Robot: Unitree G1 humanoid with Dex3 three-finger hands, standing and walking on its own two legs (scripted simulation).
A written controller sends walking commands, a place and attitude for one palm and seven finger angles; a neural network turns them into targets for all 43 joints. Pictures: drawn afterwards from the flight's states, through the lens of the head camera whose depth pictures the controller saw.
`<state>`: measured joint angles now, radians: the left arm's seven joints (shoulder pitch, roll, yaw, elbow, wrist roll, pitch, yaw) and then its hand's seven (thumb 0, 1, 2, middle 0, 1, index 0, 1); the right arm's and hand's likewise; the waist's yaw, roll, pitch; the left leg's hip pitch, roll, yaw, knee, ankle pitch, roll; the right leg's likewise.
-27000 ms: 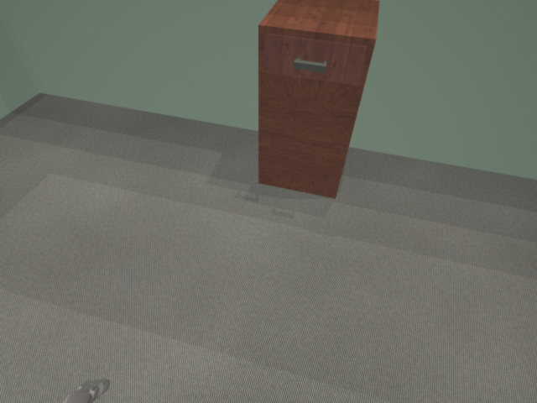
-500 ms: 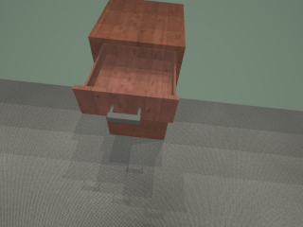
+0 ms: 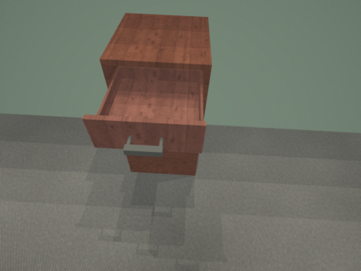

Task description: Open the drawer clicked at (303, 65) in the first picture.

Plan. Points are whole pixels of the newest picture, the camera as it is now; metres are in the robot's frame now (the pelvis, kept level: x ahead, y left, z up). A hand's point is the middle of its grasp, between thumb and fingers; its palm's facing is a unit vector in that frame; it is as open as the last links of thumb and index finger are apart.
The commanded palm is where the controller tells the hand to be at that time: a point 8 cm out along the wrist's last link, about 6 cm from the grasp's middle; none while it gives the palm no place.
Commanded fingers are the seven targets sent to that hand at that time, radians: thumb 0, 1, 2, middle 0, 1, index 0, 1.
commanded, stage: let the arm hang, fingers relaxed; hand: left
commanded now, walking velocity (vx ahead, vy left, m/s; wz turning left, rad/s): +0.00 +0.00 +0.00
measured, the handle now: (144, 145) +0.48 +0.14 -0.07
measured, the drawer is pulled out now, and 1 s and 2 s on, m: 0.29 0.29 0.29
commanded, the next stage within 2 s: look to check the result in 0.14 s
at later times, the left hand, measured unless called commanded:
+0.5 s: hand out of the picture -0.01 +0.15 -0.18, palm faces +0.05 -0.98 -0.17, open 7.4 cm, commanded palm none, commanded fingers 0.00 0.90 0.90 -0.20 -0.30 -0.20 -0.30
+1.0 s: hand out of the picture +0.01 +0.15 -0.18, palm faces +0.06 -0.99 -0.16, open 7.4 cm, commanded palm none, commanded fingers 0.00 0.90 0.90 -0.20 -0.30 -0.20 -0.30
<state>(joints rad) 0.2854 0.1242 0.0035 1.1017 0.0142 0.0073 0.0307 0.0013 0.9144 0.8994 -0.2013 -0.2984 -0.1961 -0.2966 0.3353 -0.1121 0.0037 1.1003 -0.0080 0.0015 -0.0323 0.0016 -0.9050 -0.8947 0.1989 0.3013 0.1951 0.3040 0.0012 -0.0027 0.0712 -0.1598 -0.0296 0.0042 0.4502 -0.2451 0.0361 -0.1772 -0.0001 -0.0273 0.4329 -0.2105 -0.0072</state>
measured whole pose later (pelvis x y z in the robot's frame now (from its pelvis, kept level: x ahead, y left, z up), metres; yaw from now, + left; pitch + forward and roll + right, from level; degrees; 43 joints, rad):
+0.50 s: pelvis +0.01 -0.01 +0.00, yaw +0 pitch -2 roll +0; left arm 0.29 0.12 0.02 1.13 0.01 0.00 0.03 0.00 0.91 0.90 -0.20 -0.30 -0.20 -0.30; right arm 0.31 -0.10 0.00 1.12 -0.01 0.00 -0.04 0.00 -0.91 -0.89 0.20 0.30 0.19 0.30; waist 0.00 0.00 0.09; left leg -0.15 -0.02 0.00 0.44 -0.26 0.03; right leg -0.16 0.01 -0.03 0.43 -0.23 -0.01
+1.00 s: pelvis +0.02 -0.01 +0.00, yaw +0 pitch -2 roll +0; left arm 0.27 0.12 0.02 1.13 0.01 0.00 0.04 0.00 0.91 0.90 -0.20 -0.30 -0.20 -0.30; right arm 0.31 -0.09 -0.01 1.13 -0.01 0.00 -0.05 0.00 -0.91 -0.89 0.20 0.30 0.19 0.30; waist 0.00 -0.01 0.09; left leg -0.13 -0.02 -0.01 0.43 -0.27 0.02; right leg -0.14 0.01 -0.04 0.42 -0.24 -0.02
